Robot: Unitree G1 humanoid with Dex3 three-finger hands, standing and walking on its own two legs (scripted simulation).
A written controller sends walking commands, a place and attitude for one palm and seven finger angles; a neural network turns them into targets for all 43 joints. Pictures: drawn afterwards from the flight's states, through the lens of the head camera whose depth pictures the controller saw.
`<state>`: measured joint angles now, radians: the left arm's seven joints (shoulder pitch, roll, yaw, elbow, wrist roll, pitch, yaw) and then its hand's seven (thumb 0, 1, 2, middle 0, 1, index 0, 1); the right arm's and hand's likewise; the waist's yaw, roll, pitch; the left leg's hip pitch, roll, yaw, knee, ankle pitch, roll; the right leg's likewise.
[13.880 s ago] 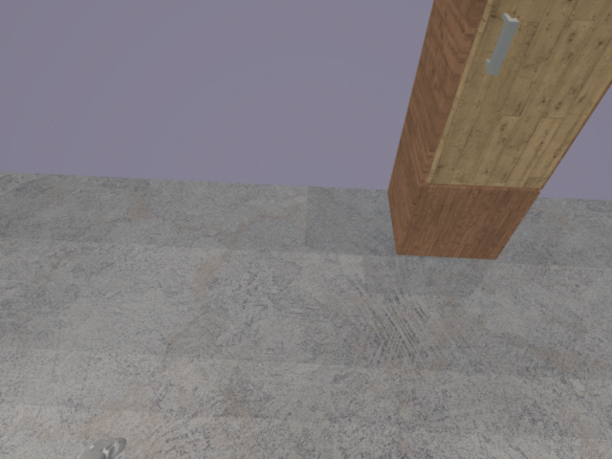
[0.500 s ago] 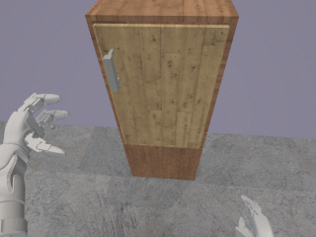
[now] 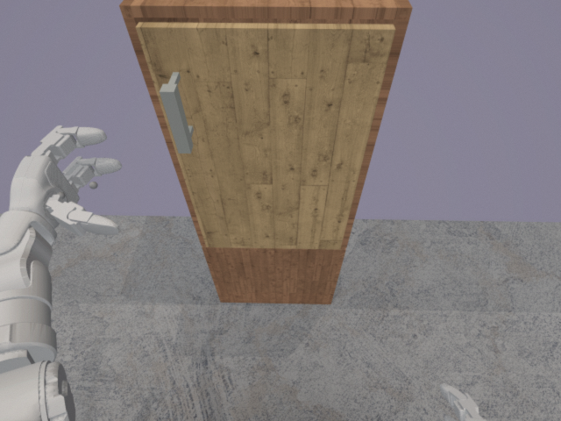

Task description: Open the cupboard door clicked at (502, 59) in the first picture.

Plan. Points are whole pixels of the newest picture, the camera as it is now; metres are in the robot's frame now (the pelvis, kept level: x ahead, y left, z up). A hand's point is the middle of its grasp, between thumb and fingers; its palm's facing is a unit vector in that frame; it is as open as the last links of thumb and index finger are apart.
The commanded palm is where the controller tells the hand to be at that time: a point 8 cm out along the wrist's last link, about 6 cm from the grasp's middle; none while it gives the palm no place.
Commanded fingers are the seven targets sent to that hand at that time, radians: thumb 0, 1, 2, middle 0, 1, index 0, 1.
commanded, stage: move the hooked fingers beside the handle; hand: left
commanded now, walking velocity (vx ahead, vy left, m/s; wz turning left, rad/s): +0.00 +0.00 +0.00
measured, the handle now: (180, 113) +0.56 +0.20 +0.13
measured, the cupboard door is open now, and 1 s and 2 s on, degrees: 0 0 0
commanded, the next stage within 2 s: slide the fingers in behind the handle in 1.76 s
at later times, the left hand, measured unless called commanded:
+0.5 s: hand (123, 152) +0.45 +0.26 +0.14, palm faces +0.04 -1.00 +0.00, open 14.0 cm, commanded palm +0.42 +0.31 +0.14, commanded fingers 0.00 -0.50 0.30 -0.30 -1.20 -0.30 -1.20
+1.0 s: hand (139, 129) +0.51 +0.25 +0.14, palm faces +0.04 -1.00 -0.01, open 14.0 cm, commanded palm +0.48 +0.30 +0.13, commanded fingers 0.00 -0.50 0.30 -0.30 -1.20 -0.30 -1.20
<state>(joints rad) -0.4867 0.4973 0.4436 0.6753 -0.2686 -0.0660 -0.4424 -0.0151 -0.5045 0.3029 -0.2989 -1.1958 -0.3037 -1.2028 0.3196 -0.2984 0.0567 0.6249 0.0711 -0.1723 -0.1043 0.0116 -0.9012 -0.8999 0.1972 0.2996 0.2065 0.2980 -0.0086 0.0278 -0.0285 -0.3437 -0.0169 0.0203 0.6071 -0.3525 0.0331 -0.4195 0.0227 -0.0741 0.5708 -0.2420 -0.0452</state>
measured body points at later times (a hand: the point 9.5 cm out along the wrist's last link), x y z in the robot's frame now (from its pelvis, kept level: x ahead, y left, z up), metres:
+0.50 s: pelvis +0.01 +0.02 +0.00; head +0.06 +0.01 +0.45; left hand +0.44 +0.31 +0.14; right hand +0.09 -0.24 -0.11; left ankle -0.03 +0.10 -0.73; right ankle +0.03 -0.09 -0.73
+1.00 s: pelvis +0.01 +0.01 -0.01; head +0.11 +0.01 +0.43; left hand +0.50 +0.31 +0.14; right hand +0.01 -0.27 -0.12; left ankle -0.03 +0.10 -0.73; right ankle +0.03 -0.09 -0.73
